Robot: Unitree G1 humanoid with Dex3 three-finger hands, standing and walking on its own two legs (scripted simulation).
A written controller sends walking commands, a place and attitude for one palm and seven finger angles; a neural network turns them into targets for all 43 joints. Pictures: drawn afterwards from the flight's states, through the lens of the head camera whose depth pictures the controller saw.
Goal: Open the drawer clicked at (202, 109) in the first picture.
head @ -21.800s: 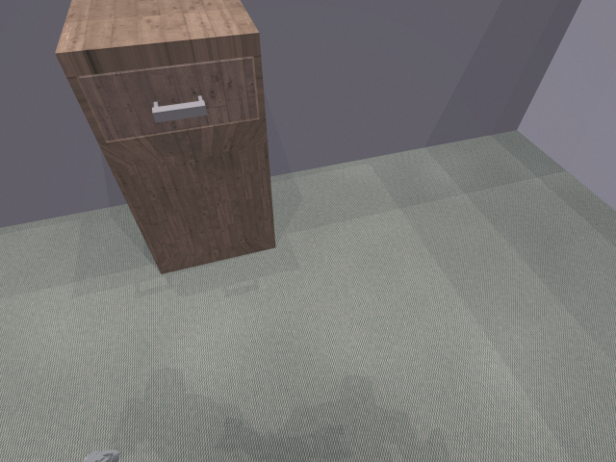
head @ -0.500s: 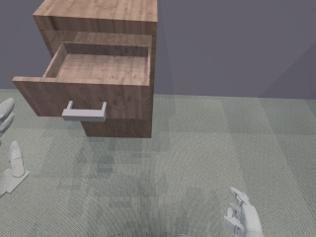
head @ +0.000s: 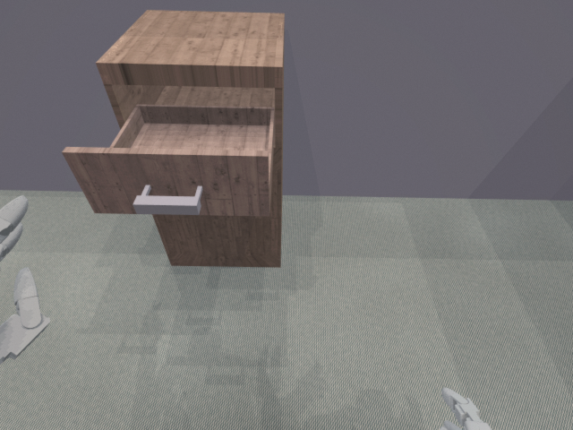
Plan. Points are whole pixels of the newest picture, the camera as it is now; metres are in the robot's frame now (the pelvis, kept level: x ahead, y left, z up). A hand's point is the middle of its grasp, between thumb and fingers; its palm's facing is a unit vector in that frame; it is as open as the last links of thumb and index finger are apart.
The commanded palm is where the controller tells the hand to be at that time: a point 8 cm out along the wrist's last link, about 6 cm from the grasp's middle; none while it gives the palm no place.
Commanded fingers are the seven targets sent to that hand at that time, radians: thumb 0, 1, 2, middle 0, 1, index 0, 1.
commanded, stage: stop stepping back and stand still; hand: left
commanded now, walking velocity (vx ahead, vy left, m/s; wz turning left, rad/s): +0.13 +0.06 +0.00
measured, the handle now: (170, 197) +0.59 +0.26 -0.04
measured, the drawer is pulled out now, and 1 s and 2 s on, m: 0.30 0.30 0.30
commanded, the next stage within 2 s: let the arm hang, fingers relaxed in 0.10 s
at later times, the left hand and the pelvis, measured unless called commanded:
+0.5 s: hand out of the picture +0.06 +0.19 -0.16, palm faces +0.05 -0.98 -0.18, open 7.1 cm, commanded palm none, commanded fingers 0.00 0.90 0.90 -0.20 -0.30 -0.20 -0.30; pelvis +0.00 +0.01 +0.00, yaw +2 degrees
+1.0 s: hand out of the picture -0.01 +0.21 -0.16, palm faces +0.03 -0.98 -0.20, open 7.4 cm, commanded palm none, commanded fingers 0.00 0.90 0.90 -0.20 -0.30 -0.20 -0.30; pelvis +0.00 +0.04 +0.01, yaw +0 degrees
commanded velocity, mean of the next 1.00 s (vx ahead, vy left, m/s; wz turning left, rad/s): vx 0.01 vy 0.00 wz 0.00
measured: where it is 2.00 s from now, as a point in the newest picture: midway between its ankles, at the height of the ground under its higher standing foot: outside the picture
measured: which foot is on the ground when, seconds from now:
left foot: down 0.00-1.00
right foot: down 0.00-1.00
